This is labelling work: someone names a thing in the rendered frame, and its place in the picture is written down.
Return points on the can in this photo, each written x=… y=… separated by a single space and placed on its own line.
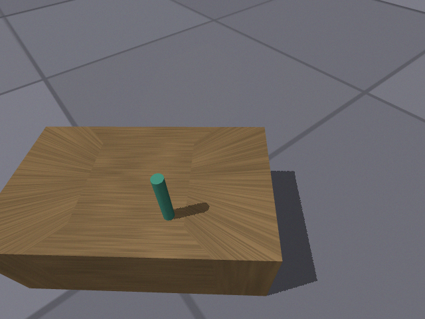
x=159 y=186

